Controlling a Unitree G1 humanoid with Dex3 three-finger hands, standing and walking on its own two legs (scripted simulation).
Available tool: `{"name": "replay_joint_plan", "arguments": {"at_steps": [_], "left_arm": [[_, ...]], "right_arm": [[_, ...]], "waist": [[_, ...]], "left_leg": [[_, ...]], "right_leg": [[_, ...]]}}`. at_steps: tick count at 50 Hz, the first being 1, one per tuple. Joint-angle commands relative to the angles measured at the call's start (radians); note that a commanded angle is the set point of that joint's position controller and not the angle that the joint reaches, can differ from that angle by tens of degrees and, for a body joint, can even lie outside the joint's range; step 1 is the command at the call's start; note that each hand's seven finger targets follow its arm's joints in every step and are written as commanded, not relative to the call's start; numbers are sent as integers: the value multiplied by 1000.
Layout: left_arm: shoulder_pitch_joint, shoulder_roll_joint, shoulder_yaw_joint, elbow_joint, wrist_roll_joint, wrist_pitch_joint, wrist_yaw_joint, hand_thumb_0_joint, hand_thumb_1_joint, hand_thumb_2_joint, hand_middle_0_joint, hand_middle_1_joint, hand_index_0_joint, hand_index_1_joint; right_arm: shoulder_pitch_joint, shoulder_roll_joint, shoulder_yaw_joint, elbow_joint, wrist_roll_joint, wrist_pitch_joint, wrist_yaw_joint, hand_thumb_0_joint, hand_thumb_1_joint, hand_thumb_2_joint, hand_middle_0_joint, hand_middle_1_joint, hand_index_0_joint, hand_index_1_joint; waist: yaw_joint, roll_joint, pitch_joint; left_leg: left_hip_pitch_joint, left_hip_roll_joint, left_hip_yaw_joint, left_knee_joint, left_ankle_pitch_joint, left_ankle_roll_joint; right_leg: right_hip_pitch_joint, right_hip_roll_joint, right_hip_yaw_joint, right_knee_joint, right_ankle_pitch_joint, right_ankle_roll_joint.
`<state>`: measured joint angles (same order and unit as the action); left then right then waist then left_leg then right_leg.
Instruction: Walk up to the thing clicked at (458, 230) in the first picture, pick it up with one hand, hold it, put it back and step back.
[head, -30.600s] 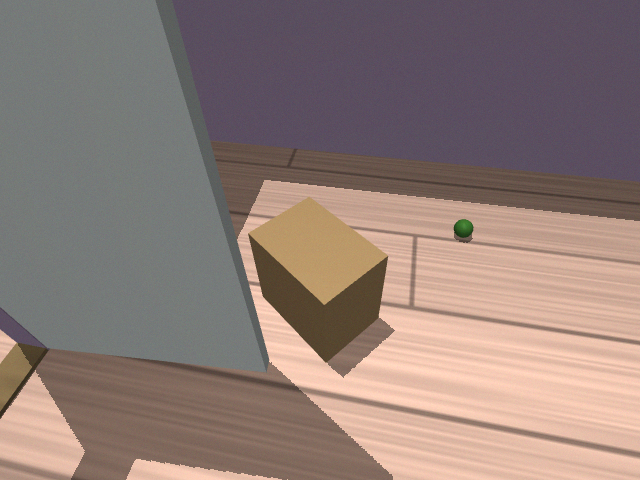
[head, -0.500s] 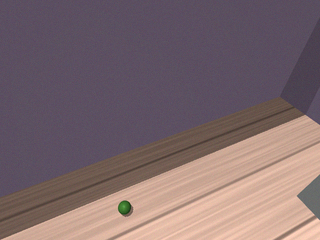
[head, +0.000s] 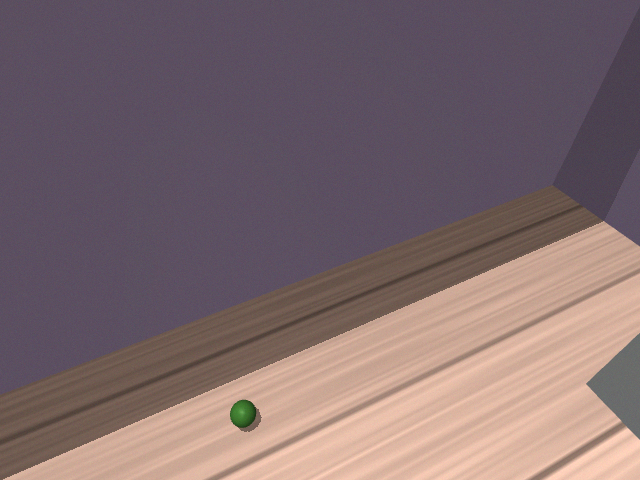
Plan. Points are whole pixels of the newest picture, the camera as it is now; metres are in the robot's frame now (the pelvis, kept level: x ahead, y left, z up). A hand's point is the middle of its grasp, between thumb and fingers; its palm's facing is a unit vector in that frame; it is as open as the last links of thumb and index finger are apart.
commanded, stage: stand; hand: left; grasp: from above
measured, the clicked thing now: (243, 413) +0.49 +0.29 -0.74
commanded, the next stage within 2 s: step back in 1.06 s
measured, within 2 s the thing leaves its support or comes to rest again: neither
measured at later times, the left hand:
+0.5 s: hand out of the picture +0.07 +0.21 -0.16, palm faces +0.00 -0.96 -0.28, open 7.4 cm
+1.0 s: hand out of the picture +0.09 +0.24 -0.15, palm faces -0.01 -0.94 -0.34, open 7.4 cm
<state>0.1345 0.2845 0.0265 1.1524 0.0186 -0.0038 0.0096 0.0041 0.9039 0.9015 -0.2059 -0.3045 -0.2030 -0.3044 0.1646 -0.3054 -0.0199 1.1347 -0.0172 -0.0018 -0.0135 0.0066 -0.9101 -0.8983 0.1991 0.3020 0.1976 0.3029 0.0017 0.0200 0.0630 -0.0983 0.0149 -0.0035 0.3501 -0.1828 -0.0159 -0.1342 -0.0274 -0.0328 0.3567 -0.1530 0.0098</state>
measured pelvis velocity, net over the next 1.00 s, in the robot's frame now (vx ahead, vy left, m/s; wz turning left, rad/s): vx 0.01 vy -0.01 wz -0.02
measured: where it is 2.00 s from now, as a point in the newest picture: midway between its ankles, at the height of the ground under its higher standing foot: outside the picture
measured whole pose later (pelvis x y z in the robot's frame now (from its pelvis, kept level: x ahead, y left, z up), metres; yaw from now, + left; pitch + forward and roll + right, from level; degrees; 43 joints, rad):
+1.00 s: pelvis +0.01 -0.01 +0.00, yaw -1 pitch -3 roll +0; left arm 0.12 0.32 0.03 1.13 0.01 -0.01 0.00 0.00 0.91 0.90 -0.21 -0.30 -0.20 -0.30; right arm 0.14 -0.33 -0.02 1.13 -0.01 -0.01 -0.01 0.01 -0.91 -0.90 0.20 0.30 0.20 0.30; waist 0.00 0.01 0.06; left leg -0.08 0.03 0.01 0.32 -0.19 -0.03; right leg -0.13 -0.01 -0.02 0.35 -0.16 0.00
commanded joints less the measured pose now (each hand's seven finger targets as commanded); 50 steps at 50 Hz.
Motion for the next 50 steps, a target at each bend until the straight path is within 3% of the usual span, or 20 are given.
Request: {"name": "replay_joint_plan", "arguments": {"at_steps": [1, 3, 10, 12, 14, 17, 18, 20, 21, 22, 24, 29, 31, 35, 37, 40, 43, 46, 50], "left_arm": [[-31, 187, 25, -46, -1, -14, 14, 0, 899, 900, -200, -300, -200, -300], [-26, 182, 23, -44, -3, -13, 13, 0, 899, 900, -200, -300, -200, -300], [-36, 178, 25, -46, -4, -19, 15, 0, 899, 900, -200, -300, -200, -300], [-25, 163, 21, -35, -6, -15, 16, 0, 899, 900, -200, -300, -200, -300], [-17, 156, 18, -32, -7, -16, 15, 0, 899, 900, -200, -300, -200, -300], [-12, 142, 16, -20, -5, -11, 16, 0, 899, 900, -200, -300, -200, -300], [-12, 151, 19, -27, -4, -12, 15, 0, 899, 900, -200, -300, -200, -300], [-20, 146, 19, -27, -6, -12, 15, 0, 899, 900, -200, -300, -200, -300], [-20, 162, 23, -34, -5, -15, 15, 0, 899, 900, -200, -300, -200, -300], [-23, 164, 23, -32, -5, -15, 16, 0, 899, 900, -200, -300, -200, -300], [-13, 162, 24, -35, -3, -20, 16, 0, 899, 900, -200, -300, -200, -300], [-27, 183, 30, -42, 0, -19, 14, 0, 900, 900, -200, -300, -200, -300], [-28, 185, 30, -47, -1, -22, 13, 0, 900, 900, -200, -300, -200, -300], [-39, 205, 33, -59, -1, -26, 13, 0, 900, 900, -200, -300, -200, -300], [-41, 207, 33, -65, -3, -28, 13, 0, 900, 900, -200, -300, -200, -300], [-43, 216, 33, -63, -3, -27, 11, 0, 900, 900, -200, -300, -200, -300], [-50, 226, 31, -73, -4, -30, 9, 0, 900, 900, -200, -300, -200, -300], [-50, 234, 30, -70, -6, -26, 7, 0, 900, 900, -200, -300, -200, -300], [-55, 244, 29, -73, -7, -25, 3, 0, 900, 900, -200, -300, -200, -300]], "right_arm": [[-23, -164, -23, -50, -2, -18, -8, 0, -900, -900, 200, 300, 200, 300], [-18, -163, -21, -43, -3, -15, -7, 0, -900, -900, 200, 300, 200, 300], [-27, -165, -20, -43, -2, -21, -9, 0, -900, -900, 200, 300, 200, 300], [-9, -139, -14, -29, -1, -17, -10, 0, -900, -900, 200, 300, 200, 300], [-17, -148, -18, -31, 0, -17, -12, 0, -900, -900, 200, 300, 200, 300], [-4, -115, -9, -21, -1, -12, -10, 0, -900, -900, 200, 300, 200, 300], [-17, -143, -16, -30, -3, -16, -12, 0, -900, -900, 200, 300, 200, 300], [-13, -125, -13, -25, -1, -16, -12, 0, -900, -900, 200, 300, 200, 300], [-18, -150, -19, -29, -3, -19, -13, 0, -900, -900, 200, 300, 200, 300], [-14, -143, -17, -27, -1, -18, -12, 0, -900, -900, 200, 300, 200, 300], [-25, -151, -22, -33, -2, -22, -12, 0, -900, -900, 200, 300, 200, 300], [-21, -157, -25, -38, -5, -18, -9, 0, -900, -900, 200, 300, 200, 300], [-25, -164, -28, -42, -4, -20, -8, 0, -900, -900, 200, 300, 200, 300], [-23, -178, -33, -50, -4, -22, -8, 0, -900, -900, 200, 300, 200, 300], [-34, -184, -33, -55, -3, -24, -7, 0, -900, -900, 200, 300, 200, 300], [-31, -186, -31, -57, -2, -23, -5, 0, -900, -900, 200, 300, 200, 300], [-37, -197, -31, -61, -1, -25, -5, 0, -900, -900, 200, 300, 200, 300], [-41, -201, -27, -59, -1, -24, -4, 0, -900, -900, 200, 300, 200, 300], [-48, -213, -26, -61, -1, -26, -2, 0, -900, -900, 200, 300, 200, 300]], "waist": [[5, -35, -44], [5, -31, -25], [-2, -17, -75], [2, -29, -50], [2, -20, -74], [1, -37, -28], [4, -18, -46], [1, -22, -53], [5, -12, -55], [3, -15, -42], [7, -22, -71], [4, -28, -14], [2, -10, -50], [-2, -24, -44], [0, -8, -67], [-2, -24, -52], [-2, -21, -78], [2, -23, -38], [1, -23, -52]], "left_leg": [[-37, 89, -81, -82, 31, 34], [-44, 88, -79, -82, -2, 35], [2, 98, -69, -74, 109, 31], [-17, 95, -67, -85, 91, 28], [8, 97, -62, -74, 123, 30], [-29, 91, -63, -97, 45, 28], [-2, 94, -59, -89, 67, 27], [3, 95, -59, -92, 89, 21], [9, 100, -60, -84, 100, 24], [-13, 99, -63, -91, 81, 24], [13, 103, -62, -78, 113, 28], [-32, 96, -61, -90, 1, 29], [-10, 103, -63, -82, 43, 32], [-17, 104, -63, -81, 47, 28], [-8, 108, -64, -74, 75, 32], [-14, 107, -67, -85, 43, 32], [7, 110, -64, -78, 85, 30], [-18, 109, -70, -95, 48, 27], [-3, 113, -69, -95, 44, 28]], "right_leg": [[12, -90, 95, -78, -20, -21], [2, -88, 99, -87, -47, -20], [38, -95, 99, -62, 120, -24], [36, -90, 95, -63, 97, -23], [43, -93, 96, -62, 146, -24], [25, -83, 94, -76, 50, -20], [19, -89, 100, -72, 84, -24], [22, -85, 93, -62, 96, -27], [22, -90, 101, -64, 114, -26], [26, -87, 98, -66, 90, -24], [34, -92, 99, -59, 141, -23], [-4, -85, 108, -87, -21, -23], [15, -89, 109, -76, 37, -25], [19, -94, 113, -74, 34, -28], [36, -98, 109, -63, 96, -30], [18, -92, 108, -71, 46, -26], [30, -100, 111, -62, 106, -31], [12, -94, 109, -72, 45, -30], [12, -95, 114, -76, 38, -31]]}}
